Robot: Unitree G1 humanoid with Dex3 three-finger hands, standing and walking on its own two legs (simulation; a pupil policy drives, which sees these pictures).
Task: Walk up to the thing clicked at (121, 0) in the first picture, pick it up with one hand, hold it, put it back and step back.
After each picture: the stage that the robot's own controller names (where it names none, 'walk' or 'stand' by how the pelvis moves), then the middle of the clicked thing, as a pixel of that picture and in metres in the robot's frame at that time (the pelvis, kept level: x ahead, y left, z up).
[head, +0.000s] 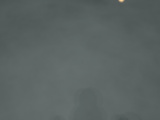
stand; out of the picture +2.31 -0.64 -0.65
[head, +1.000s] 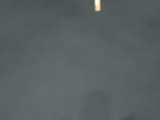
walk; (97, 2) +2.25 -0.10 -0.63
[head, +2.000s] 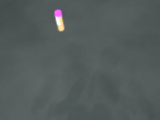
walk; (59, 21) +1.59 +0.33 -0.65
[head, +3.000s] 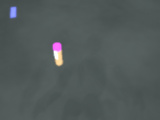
walk; (58, 54) +1.08 +0.25 -0.63
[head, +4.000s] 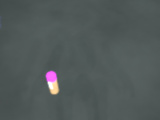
walk; (52, 83) +0.69 +0.22 -0.64
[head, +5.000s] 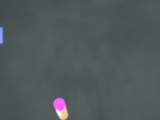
walk; (61, 109) +0.45 +0.18 -0.63
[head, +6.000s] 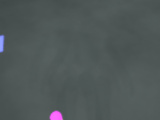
stand; out of the picture +0.41 +0.19 -0.64
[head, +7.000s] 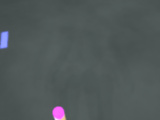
stand; (60, 118) +0.43 +0.18 -0.65
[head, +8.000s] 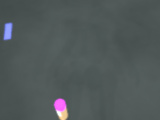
stand; (61, 110) +0.45 +0.17 -0.65
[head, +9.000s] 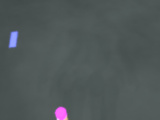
stand; (62, 119) +0.44 +0.17 -0.66
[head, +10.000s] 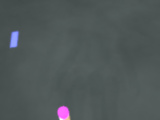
stand; (64, 118) +0.45 +0.16 -0.66
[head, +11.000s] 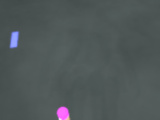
stand; (64, 118) +0.44 +0.16 -0.66
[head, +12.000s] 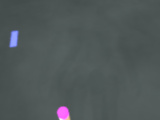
stand; (64, 118) +0.44 +0.16 -0.66
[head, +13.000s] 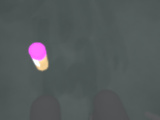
go down; (40, 58) +0.50 +0.16 -0.38
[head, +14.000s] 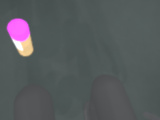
go down; (22, 40) +0.53 +0.19 -0.28
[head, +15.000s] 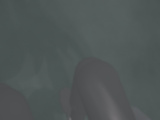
close in; out of the picture +0.51 +0.24 -0.18
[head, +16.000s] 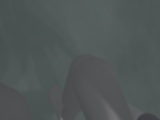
close; out of the picture +0.51 +0.26 -0.17
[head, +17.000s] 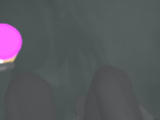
lift; (3, 50) +0.39 +0.22 -0.10
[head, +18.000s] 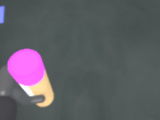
hold; (36, 84) +0.31 +0.15 +0.06
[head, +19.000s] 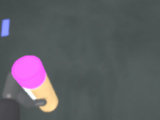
hold; (40, 88) +0.30 +0.15 +0.04
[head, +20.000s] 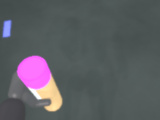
crouch; (44, 88) +0.30 +0.13 +0.04
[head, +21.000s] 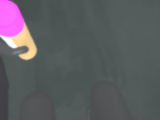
crouch; (18, 37) +0.47 +0.15 -0.04
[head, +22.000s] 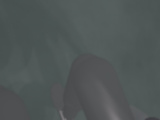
lower; out of the picture +0.46 +0.24 -0.18
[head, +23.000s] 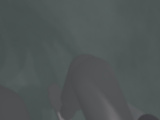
lower; out of the picture +0.47 +0.25 -0.18
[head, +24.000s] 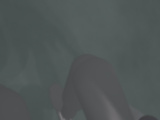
lower; out of the picture +0.47 +0.25 -0.18
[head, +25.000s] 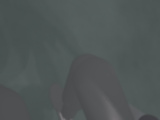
lower; out of the picture +0.47 +0.25 -0.18
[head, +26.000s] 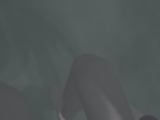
loosen; out of the picture +0.46 +0.23 -0.18
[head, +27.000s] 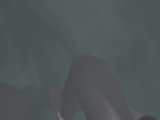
withdraw; out of the picture +0.47 +0.22 -0.18
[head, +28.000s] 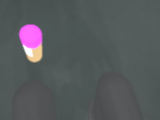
walk; (33, 46) +0.48 +0.17 -0.24
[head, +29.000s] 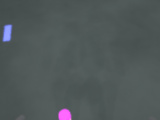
stand; out of the picture +0.40 +0.11 -0.59
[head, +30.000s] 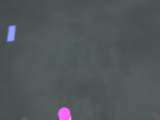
stand; (65, 119) +0.42 +0.13 -0.60
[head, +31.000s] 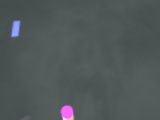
stand; (68, 117) +0.41 +0.12 -0.61
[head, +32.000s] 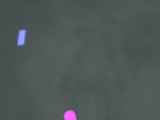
walk; out of the picture +0.42 +0.12 -0.66
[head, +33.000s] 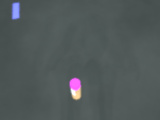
walk; (75, 89) +0.53 +0.08 -0.64
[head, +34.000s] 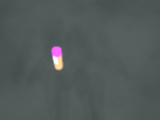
walk; (57, 58) +0.81 +0.18 -0.63
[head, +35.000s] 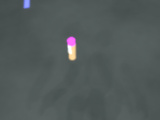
stand; (71, 49) +1.09 +0.12 -0.63
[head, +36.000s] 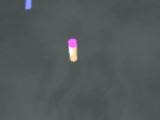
stand; (73, 50) +1.08 +0.11 -0.66
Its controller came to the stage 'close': yes
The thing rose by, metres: 0.69
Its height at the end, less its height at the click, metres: +0.00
